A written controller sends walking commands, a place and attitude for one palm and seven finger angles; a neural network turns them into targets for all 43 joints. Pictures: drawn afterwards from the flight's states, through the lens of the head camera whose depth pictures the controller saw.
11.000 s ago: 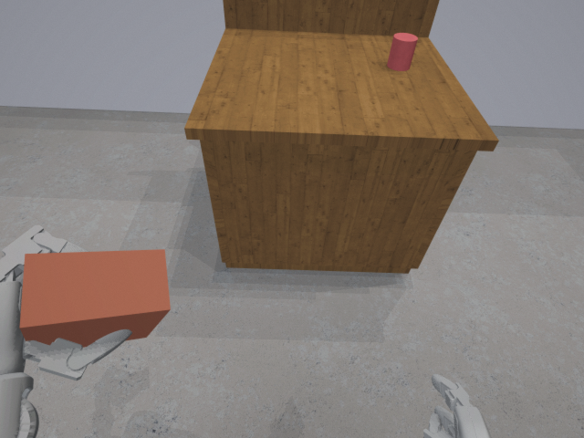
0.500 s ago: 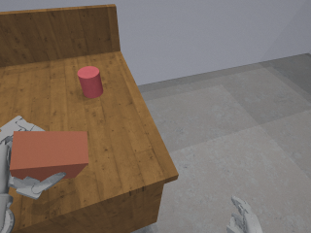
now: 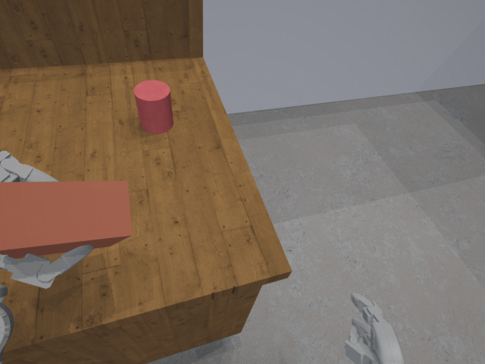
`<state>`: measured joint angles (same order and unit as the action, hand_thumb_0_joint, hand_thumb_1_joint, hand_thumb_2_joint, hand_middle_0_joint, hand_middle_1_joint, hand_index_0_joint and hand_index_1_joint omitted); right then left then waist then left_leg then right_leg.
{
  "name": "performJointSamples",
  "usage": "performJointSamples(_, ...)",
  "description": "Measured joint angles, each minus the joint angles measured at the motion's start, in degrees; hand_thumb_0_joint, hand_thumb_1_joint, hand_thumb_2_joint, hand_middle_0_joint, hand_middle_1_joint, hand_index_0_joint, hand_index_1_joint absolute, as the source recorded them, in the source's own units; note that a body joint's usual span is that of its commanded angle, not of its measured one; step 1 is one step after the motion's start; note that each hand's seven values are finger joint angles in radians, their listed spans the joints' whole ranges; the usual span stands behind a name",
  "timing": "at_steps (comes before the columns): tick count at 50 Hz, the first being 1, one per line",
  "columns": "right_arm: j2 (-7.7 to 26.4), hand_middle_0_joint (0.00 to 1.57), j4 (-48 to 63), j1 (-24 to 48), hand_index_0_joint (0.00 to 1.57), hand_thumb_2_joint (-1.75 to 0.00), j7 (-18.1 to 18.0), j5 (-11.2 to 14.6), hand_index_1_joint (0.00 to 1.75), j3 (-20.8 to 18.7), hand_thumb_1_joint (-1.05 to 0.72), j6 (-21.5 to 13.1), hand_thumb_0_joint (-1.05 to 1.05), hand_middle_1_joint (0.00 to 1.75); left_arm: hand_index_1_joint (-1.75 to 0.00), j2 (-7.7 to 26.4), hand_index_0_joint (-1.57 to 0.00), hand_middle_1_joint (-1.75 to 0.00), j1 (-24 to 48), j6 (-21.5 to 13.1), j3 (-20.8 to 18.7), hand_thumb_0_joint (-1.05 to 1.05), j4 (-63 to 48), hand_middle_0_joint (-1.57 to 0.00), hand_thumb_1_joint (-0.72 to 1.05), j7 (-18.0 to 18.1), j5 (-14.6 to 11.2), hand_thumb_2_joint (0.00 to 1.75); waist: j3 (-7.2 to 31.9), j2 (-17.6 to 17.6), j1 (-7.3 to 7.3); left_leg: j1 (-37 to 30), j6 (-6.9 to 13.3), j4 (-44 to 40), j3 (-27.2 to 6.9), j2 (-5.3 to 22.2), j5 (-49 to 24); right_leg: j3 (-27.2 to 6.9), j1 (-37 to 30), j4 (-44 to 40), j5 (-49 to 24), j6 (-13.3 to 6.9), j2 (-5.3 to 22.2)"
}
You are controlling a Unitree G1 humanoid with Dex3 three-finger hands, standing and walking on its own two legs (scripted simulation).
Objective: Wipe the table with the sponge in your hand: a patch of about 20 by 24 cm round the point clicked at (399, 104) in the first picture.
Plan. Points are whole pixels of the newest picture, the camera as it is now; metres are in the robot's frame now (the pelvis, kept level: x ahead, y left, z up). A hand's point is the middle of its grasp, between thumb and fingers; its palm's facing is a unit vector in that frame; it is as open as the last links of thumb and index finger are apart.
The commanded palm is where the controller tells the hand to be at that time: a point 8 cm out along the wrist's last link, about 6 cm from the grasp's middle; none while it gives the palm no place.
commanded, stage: come to a stop and stand still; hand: left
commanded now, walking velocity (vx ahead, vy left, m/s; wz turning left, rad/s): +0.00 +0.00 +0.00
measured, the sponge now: (83, 220) +0.24 +0.24 +0.15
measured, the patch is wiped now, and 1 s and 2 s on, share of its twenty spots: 0.00 0.00 0.00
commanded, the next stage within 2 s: look again from close up in 0.40 s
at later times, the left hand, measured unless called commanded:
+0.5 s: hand (55, 234) +0.21 +0.25 +0.16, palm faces +0.40 -0.85 -0.34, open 10.1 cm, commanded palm +0.15 +0.28 +0.18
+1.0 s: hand (52, 240) +0.20 +0.25 +0.16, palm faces +0.40 -0.85 -0.35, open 10.1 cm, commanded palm +0.15 +0.28 +0.18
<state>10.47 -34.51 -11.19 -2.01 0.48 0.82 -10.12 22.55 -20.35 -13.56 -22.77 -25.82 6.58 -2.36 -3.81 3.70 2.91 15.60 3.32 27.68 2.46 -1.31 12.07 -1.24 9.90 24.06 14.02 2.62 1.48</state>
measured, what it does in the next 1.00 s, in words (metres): stands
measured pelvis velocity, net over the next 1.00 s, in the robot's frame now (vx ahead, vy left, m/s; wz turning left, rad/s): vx -0.01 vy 0.00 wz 0.00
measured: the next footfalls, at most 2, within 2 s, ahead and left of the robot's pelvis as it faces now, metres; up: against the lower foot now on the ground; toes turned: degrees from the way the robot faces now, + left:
none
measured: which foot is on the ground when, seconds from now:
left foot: down 0.00-1.00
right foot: down 0.00-1.00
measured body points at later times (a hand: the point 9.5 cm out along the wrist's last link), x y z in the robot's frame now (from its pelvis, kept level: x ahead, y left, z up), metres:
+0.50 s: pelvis +0.00 +0.00 +0.00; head +0.01 +0.03 +0.45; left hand +0.18 +0.29 +0.18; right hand +0.18 -0.22 -0.07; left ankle +0.03 +0.08 -0.74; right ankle -0.01 -0.16 -0.74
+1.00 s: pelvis -0.01 +0.00 +0.00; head +0.00 +0.02 +0.45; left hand +0.18 +0.29 +0.18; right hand +0.17 -0.23 -0.06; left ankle +0.03 +0.08 -0.74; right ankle -0.01 -0.16 -0.74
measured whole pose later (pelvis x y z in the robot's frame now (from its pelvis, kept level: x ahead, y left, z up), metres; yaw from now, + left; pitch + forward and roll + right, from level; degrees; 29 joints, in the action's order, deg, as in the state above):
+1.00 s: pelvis -0.01 +0.00 +0.00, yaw +0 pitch -1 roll -2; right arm 10.8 -33.5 -11.4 -2.8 0.9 0.5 -6.4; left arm 20.6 -24.5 -10.4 -19.8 -26.4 6.7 -2.1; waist -2.5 1.6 2.0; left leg 14.0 3.0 25.5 2.3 -0.8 10.4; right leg -1.1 7.9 20.8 11.7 2.5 1.0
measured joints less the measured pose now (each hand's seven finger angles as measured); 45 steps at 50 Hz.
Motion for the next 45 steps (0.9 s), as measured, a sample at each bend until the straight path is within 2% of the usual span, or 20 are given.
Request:
performJointSamples(5, 0.18, 0.20, 0.71, 1.77, 0.21, -0.90, 0.57, -0.08, 0.30, -0.03, -0.90, 0.23, 0.02, 0.30, -1.34, -2.53, -0.73, -1.34, -0.65, 0.32, 3.14, -0.01, -2.61, -0.72, -0.49, 0.15, 0.38, 1.01, 0.70, -0.60, -0.72, -0.52, 0.15, -0.17, 0.32, -0.05, 0.23, -0.31, -0.66, -0.72, -0.17, 0.32, 0.09)
performJointSamples(8, -0.18, 0.20, 1.42, 2.37, 0.21, -0.90, 0.40, -0.09, 0.30, 0.12, -0.90, 1.13, 0.02, 0.30, -1.34, -2.06, -0.73, -1.34, -2.46, 0.57, 4.20, -0.01, -2.65, -0.72, -0.49, -0.38, 0.51, 1.01, 1.22, -0.80, -1.48, -0.70, 0.10, -0.40, 0.41, 0.09, 0.22, -0.41, -0.95, -1.30, -0.42, 0.37, -0.02)
performJointSamples(11, -0.47, 0.20, 2.15, 2.20, 0.21, -0.90, -0.02, 0.04, 0.30, 0.24, -0.90, 2.06, 0.02, 0.30, -1.34, -0.79, -0.73, -1.34, -3.78, 1.23, 3.58, -0.01, -1.85, -0.72, -0.49, -0.67, 0.33, 1.01, 1.25, -0.82, -1.85, -0.80, 0.00, -0.69, 0.26, 0.22, 0.00, -0.27, -1.21, -1.87, -0.75, 0.27, -0.17)
performJointSamples(16, -0.05, 0.20, 2.18, 1.00, 0.20, -0.90, -0.58, 0.20, 0.30, 0.23, -0.90, 2.81, 0.02, 0.30, -1.34, -0.11, -0.73, -1.34, -4.41, 2.32, 1.89, -0.01, -1.34, -0.72, -0.49, -0.23, -0.11, 1.01, 0.60, -1.05, -1.38, -0.86, -0.06, -1.00, -0.13, 0.36, -0.41, 0.12, -1.63, -2.70, -1.33, 0.14, -0.35)
performJointSamples(22, 0.67, 0.20, 0.71, -0.10, 0.20, -0.90, -0.75, 0.18, 0.30, 0.03, -0.90, 2.91, 0.02, 0.30, -1.34, -1.81, -0.73, -1.34, -4.07, 2.57, 2.88, -0.01, -2.52, -0.72, -0.49, 0.40, 0.13, 1.01, 0.36, -1.54, -0.69, -1.17, 0.00, -1.30, -0.39, 0.21, -0.80, 0.41, -2.07, -3.03, -1.64, 0.19, -0.23)
performJointSamples(34, 0.28, 0.20, 1.07, -0.44, 0.20, -0.90, -0.88, 0.31, 0.30, 0.02, -0.90, 3.54, 0.02, 0.30, -1.34, -1.45, -0.73, -1.34, -4.26, 2.86, 3.17, -0.01, -0.39, -0.72, -0.49, 0.16, 0.35, 1.01, 1.44, -2.30, -1.87, -1.39, -0.08, -1.85, -0.47, 0.37, -1.47, 0.48, -2.33, -3.65, -2.34, 0.08, -0.40)
performJointSamples(45, 0.72, 0.20, 0.81, -0.61, 0.20, -0.90, -0.95, 0.31, 0.30, -0.28, -0.90, 3.50, 0.02, 0.30, -1.34, -1.87, -0.73, -1.34, -4.92, 2.76, 3.40, -0.01, -1.19, -0.72, -0.49, 0.18, 0.39, 1.02, 1.42, -2.41, -1.46, -1.39, -0.14, -1.91, -0.71, 0.37, -1.65, 0.72, -2.45, -3.81, -2.47, 0.02, -0.42)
